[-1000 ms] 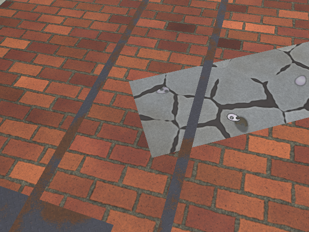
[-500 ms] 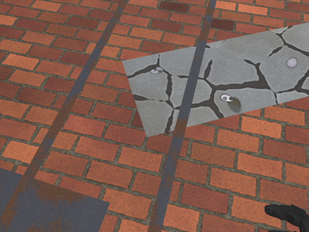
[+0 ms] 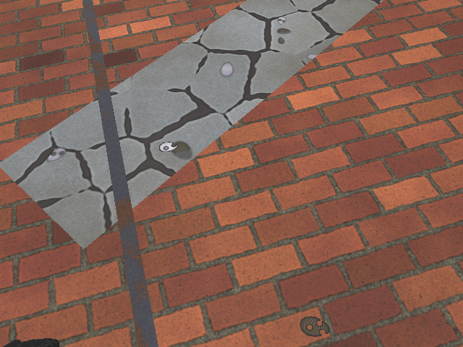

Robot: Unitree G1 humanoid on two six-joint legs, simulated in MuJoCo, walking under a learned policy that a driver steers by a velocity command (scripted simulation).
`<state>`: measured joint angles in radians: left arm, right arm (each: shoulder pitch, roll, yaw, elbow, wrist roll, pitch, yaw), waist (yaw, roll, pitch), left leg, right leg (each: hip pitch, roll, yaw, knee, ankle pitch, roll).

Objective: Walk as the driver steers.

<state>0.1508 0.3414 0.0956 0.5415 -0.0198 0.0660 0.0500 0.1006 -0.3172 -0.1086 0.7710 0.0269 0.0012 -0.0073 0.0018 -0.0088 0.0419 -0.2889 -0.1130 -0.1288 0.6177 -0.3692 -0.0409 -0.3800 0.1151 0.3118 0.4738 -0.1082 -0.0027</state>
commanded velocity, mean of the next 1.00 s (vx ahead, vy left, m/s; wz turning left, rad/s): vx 0.37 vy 0.00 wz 0.32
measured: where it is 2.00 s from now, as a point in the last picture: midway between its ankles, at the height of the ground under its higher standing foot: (76, 190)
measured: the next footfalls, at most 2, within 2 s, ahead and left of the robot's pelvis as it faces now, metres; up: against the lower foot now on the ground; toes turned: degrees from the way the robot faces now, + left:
left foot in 0.04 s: +0.02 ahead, +0.12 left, +0.00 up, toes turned -11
right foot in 0.40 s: -0.03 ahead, -0.14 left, +0.00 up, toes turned +0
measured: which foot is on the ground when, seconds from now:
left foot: up 0.00-0.02, down 0.04-0.40, up 0.42-0.86, down 0.88-1.00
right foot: down 0.00-0.04, up 0.06-0.38, down 0.40-0.90, up 0.92-1.00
